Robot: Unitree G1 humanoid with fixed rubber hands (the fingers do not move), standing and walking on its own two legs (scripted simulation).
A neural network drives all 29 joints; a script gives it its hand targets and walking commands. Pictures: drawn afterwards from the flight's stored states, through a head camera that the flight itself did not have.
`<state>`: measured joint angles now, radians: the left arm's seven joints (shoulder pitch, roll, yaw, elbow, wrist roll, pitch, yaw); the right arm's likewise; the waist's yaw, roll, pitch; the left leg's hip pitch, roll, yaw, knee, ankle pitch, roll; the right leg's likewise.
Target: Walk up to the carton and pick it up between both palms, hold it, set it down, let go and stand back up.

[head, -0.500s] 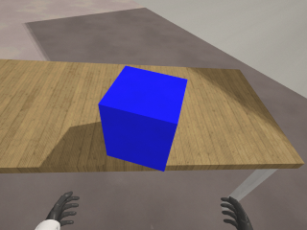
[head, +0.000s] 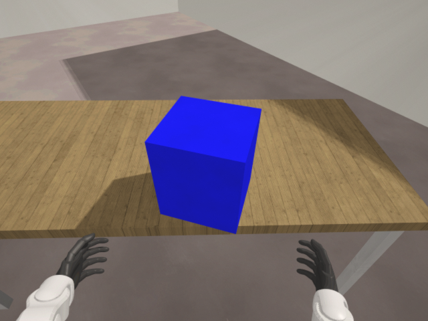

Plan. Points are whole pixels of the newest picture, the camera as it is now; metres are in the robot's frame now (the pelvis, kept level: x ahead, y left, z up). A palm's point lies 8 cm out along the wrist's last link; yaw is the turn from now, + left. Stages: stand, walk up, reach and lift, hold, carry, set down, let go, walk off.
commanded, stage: reach and lift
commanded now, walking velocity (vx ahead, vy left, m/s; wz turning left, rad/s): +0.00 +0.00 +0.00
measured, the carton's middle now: (208, 164) +0.48 +0.03 +0.02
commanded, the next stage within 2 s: none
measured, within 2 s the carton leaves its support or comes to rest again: neither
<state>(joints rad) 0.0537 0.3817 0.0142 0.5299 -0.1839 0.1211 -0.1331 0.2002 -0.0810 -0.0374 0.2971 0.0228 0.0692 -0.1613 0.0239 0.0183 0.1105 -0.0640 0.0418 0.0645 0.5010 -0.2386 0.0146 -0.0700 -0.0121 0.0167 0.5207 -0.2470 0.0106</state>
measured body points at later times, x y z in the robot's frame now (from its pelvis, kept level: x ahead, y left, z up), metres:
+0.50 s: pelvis +0.07 +0.03 +0.01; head +0.08 +0.05 +0.46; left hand +0.28 +0.28 +0.00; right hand +0.25 -0.16 +0.00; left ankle +0.04 +0.13 -0.73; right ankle +0.04 -0.12 -0.73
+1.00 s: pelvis +0.06 +0.03 +0.01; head +0.06 +0.05 +0.46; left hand +0.33 +0.26 +0.05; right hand +0.29 -0.16 +0.04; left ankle +0.04 +0.13 -0.73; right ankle +0.04 -0.12 -0.73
